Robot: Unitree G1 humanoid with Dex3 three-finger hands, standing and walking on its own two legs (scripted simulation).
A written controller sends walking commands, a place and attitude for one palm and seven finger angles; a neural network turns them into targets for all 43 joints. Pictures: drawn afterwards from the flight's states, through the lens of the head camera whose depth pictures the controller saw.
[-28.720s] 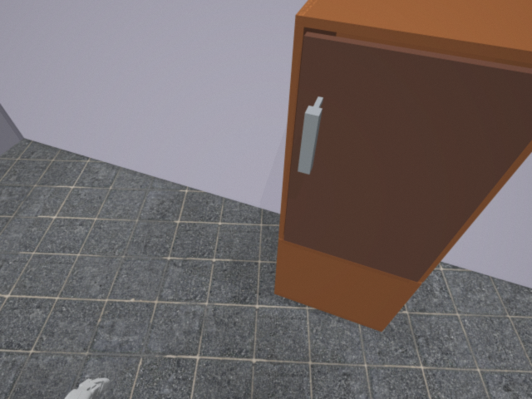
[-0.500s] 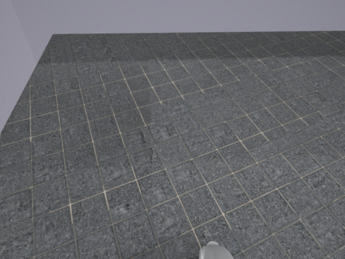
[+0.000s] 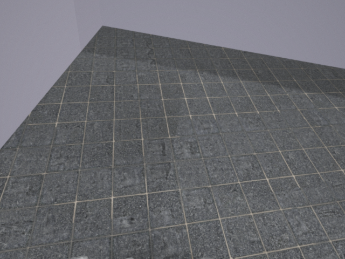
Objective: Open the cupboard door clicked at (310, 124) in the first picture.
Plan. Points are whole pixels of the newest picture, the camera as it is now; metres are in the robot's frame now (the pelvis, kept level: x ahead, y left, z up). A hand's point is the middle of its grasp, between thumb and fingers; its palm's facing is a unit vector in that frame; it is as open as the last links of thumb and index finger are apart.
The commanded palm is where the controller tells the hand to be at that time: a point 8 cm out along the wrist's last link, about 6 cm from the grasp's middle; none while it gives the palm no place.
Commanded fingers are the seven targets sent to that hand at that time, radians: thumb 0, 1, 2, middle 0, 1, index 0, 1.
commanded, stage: turn to face it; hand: left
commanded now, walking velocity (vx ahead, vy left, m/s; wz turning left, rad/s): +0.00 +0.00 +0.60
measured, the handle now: out of the picture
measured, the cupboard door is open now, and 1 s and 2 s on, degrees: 43 43 43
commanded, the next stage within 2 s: none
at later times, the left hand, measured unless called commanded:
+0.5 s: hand out of the picture +0.03 +0.13 -0.14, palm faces +0.30 -0.92 -0.27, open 7.4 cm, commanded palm none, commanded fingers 0.00 0.90 0.90 -0.20 -0.30 -0.20 -0.30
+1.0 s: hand out of the picture +0.01 +0.18 -0.14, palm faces +0.58 -0.77 -0.26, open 7.3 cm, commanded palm none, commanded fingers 0.00 0.90 0.90 -0.20 -0.30 -0.20 -0.30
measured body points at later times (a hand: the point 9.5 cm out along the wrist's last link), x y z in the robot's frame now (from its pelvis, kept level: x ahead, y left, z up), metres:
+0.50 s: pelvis +0.04 -0.08 +0.02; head +0.10 -0.08 +0.47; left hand +0.02 +0.18 -0.12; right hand +0.20 -0.30 -0.13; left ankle -0.03 +0.06 -0.64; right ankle +0.05 -0.17 -0.72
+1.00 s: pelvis +0.04 -0.06 +0.02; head +0.08 -0.02 +0.46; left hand -0.02 +0.22 -0.12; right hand +0.26 -0.22 -0.12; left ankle -0.01 +0.04 -0.72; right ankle +0.13 -0.20 -0.67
